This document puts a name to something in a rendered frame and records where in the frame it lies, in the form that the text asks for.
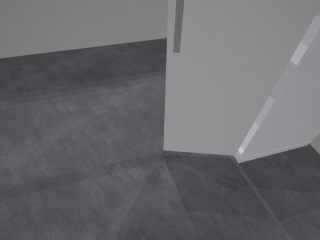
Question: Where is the fridge door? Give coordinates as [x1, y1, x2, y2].
[163, 0, 320, 156]

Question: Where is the handle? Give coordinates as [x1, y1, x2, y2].
[173, 0, 184, 53]

